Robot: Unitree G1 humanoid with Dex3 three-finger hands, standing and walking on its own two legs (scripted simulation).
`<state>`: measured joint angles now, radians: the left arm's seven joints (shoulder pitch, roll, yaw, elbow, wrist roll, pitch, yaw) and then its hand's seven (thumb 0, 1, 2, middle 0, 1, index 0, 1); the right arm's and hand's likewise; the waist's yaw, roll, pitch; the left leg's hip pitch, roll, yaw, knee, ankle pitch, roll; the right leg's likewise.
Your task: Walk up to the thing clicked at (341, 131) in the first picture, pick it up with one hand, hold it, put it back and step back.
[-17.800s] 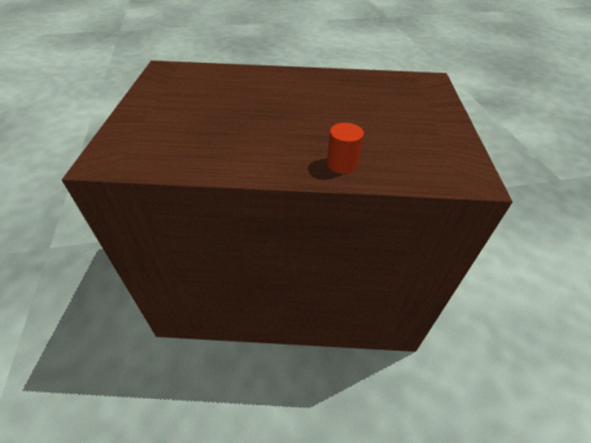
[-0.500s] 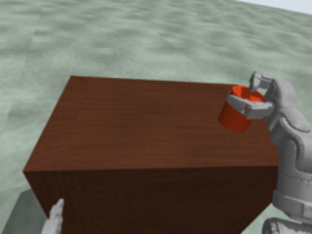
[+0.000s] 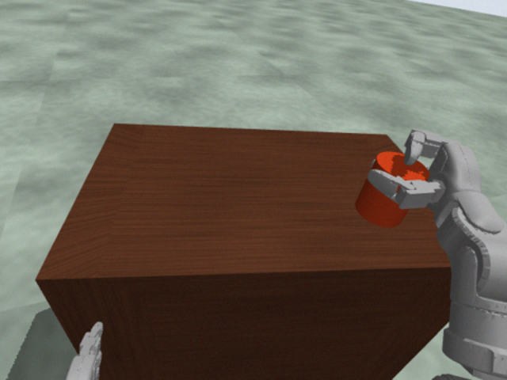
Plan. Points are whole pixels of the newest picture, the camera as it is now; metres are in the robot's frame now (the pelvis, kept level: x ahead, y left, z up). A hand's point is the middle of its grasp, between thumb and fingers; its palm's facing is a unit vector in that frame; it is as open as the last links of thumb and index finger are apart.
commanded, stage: hold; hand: right
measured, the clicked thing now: (389, 189) +0.34 -0.17 +0.22
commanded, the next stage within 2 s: crouch in 0.74 s
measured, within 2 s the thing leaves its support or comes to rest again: neither
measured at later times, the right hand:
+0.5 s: hand (402, 158) +0.33 -0.17 +0.28, palm faces +0.13 +0.99 -0.01, open 6.1 cm
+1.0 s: hand (404, 161) +0.33 -0.17 +0.27, palm faces +0.12 +0.99 -0.02, open 6.1 cm
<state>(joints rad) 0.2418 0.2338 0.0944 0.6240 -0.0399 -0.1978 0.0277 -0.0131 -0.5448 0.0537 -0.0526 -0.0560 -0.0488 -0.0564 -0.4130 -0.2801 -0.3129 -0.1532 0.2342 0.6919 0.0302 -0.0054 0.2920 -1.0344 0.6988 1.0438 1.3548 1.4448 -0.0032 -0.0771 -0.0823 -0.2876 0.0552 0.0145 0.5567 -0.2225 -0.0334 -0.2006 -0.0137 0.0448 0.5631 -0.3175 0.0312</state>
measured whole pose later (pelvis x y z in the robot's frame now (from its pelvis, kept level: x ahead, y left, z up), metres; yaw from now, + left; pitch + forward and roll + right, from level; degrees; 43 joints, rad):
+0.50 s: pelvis -0.01 +0.00 +0.00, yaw +0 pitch -3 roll +0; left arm 0.25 0.24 0.09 0.61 -0.04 -0.19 0.03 -0.01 -0.54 0.05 -0.05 -0.06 -0.05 -0.06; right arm -0.48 -0.29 -0.32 -0.12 0.23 0.70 0.02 -0.01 0.29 -1.04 0.70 1.04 1.35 1.44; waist 0.00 -0.08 -0.08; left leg -0.29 0.05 0.02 0.55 -0.21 -0.03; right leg -0.20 -0.02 0.05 0.55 -0.30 0.04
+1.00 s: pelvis +0.00 +0.00 +0.00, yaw +0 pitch -3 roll +0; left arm 0.26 0.24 0.08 0.62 -0.04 -0.19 0.03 -0.01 -0.54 0.06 -0.05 -0.05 -0.05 -0.05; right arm -0.47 -0.29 -0.31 -0.12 0.23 0.70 0.04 -0.01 0.29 -1.03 0.70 1.04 1.35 1.43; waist -0.01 -0.08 -0.08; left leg -0.28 0.06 0.02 0.55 -0.22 -0.03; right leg -0.19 -0.01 0.05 0.55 -0.31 0.03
